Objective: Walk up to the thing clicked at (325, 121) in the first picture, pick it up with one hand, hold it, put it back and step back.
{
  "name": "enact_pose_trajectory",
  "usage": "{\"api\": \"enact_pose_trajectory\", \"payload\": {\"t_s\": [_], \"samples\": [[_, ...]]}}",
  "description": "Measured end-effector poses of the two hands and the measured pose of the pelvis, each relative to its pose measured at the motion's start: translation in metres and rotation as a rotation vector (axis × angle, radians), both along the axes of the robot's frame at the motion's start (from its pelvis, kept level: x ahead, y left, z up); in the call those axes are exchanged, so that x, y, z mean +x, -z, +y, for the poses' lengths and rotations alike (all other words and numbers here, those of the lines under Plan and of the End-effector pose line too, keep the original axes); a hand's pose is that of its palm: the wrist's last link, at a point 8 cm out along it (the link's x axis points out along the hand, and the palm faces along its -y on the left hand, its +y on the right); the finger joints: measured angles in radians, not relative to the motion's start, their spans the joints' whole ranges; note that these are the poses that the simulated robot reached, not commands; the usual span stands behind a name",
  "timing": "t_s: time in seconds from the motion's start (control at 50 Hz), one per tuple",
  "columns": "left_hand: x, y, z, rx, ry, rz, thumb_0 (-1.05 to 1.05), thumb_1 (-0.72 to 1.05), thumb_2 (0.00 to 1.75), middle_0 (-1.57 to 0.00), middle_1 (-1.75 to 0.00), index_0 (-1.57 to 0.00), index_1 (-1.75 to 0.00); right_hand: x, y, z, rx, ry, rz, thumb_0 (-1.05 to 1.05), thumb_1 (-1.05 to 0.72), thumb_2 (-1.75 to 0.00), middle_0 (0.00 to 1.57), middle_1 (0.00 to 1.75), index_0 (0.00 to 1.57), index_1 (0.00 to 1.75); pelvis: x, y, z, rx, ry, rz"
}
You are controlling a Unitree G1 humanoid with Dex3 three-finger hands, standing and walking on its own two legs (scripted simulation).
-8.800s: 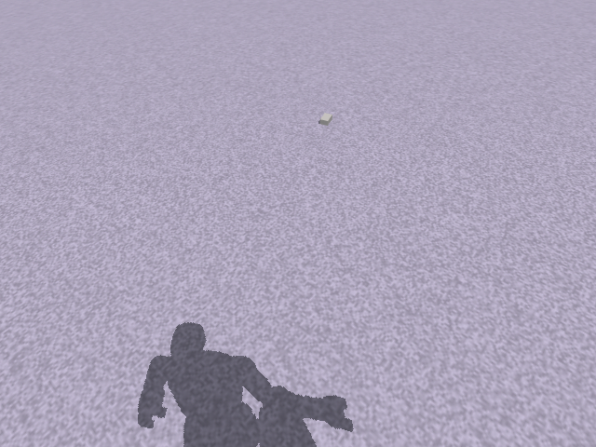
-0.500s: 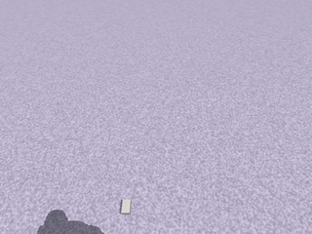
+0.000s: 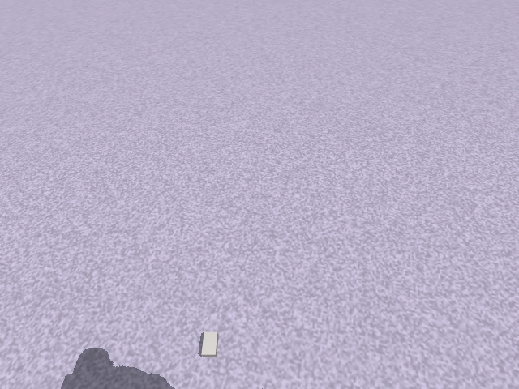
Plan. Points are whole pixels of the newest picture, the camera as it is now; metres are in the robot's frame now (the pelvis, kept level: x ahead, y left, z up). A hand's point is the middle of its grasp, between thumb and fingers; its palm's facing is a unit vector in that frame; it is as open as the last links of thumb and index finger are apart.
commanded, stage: stand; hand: left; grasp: from above
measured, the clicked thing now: (210, 344) +0.44 +0.23 -0.77
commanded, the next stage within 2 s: rise first in 1.22 s
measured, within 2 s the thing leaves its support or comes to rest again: neither
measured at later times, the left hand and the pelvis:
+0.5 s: hand out of the picture +0.08 +0.25 -0.16, palm faces -0.03 -0.93 -0.35, open 7.4 cm; pelvis +0.00 +0.00 +0.00, yaw +0 degrees
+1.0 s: hand out of the picture +0.08 +0.26 -0.16, palm faces -0.03 -0.94 -0.35, open 7.4 cm; pelvis +0.00 +0.00 +0.00, yaw +0 degrees
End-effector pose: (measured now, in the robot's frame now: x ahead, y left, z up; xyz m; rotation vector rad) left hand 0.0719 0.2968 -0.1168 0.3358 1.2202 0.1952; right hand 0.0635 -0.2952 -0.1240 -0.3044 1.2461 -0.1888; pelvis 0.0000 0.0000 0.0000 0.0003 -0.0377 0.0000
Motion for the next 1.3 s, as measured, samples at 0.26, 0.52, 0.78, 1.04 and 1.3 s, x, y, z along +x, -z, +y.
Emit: {"api": "enact_pose_trajectory", "payload": {"t_s": [0.26,0.52,0.78,1.04,1.3], "samples": [[0.0,0.0,0.001,-0.001,-0.005,0.002,0.01,0.9,0.9,-0.2,-0.3,-0.21,-0.3,0.001,0.0,0.001,-0.001,-0.003,0.0,0.0,-0.9,-0.9,0.21,0.3,0.21,0.3,0.001,0.0,0.001,0.001,-0.001,-0.001],[-0.002,0.001,0.001,-0.002,-0.006,0.005,0.01,0.9,0.9,-0.2,-0.3,-0.21,-0.3,0.003,0.0,0.001,-0.002,-0.004,0.001,0.0,-0.9,-0.9,0.21,0.3,0.21,0.3,0.002,0.0,0.001,-0.001,-0.003,0.001],[0.0,0.001,0.002,-0.005,-0.007,0.006,0.01,0.9,0.9,-0.2,-0.3,-0.21,-0.3,0.004,0.0,0.003,-0.004,-0.007,0.001,0.0,-0.9,-0.9,0.21,0.3,0.21,0.3,0.003,0.0,0.003,0.0,-0.002,0.002],[0.001,0.001,0.004,-0.002,-0.008,0.012,0.01,0.9,0.9,-0.2,-0.3,-0.21,-0.3,0.006,0.0,0.004,-0.001,-0.01,0.008,0.0,-0.9,-0.9,0.21,0.3,0.21,0.3,0.005,0.0,0.004,-0.001,-0.005,0.006],[0.005,0.002,0.004,-0.003,-0.006,0.007,0.01,0.9,0.9,-0.2,-0.3,-0.21,-0.3,0.012,-0.001,0.004,-0.006,-0.008,-0.004,0.0,-0.9,-0.9,0.21,0.3,0.21,0.3,0.008,0.0,0.005,-0.001,-0.003,0.004]]}}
